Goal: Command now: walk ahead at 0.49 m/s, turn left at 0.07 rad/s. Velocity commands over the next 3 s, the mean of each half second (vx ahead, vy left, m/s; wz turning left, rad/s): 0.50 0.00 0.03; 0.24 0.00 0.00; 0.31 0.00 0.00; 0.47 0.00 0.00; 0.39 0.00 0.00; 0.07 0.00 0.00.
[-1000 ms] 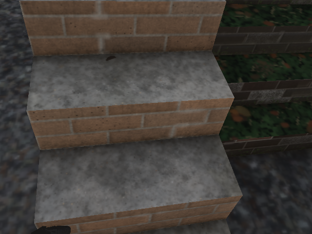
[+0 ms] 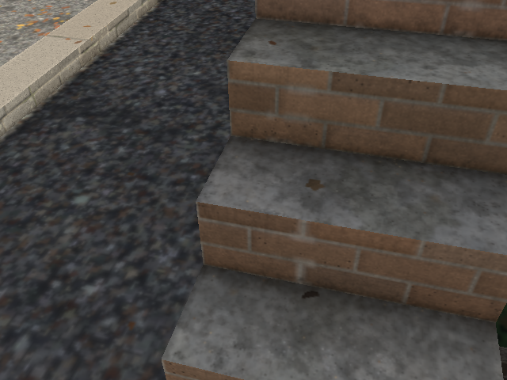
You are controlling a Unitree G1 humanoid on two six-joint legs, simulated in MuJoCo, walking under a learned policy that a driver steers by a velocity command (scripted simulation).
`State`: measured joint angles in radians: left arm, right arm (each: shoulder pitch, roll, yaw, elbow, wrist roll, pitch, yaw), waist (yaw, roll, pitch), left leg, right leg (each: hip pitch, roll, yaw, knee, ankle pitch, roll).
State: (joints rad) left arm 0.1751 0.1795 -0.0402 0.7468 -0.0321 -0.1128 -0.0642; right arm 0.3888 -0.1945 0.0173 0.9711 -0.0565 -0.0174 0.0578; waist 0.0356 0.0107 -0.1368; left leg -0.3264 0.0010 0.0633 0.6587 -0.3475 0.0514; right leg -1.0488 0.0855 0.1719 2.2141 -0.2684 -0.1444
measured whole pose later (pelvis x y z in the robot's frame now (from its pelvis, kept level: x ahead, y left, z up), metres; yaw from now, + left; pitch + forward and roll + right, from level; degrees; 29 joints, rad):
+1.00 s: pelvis +0.38 -0.14 +0.33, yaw +1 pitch +2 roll +8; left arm 0.43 0.17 0.01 1.01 -0.01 -0.06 -0.03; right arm 0.03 -0.21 -0.01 0.80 0.03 0.03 0.00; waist 0.04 0.01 -0.05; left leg -0.33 -0.02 0.13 0.79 -0.75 -0.13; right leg -0.52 -0.04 0.09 1.46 -0.40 0.07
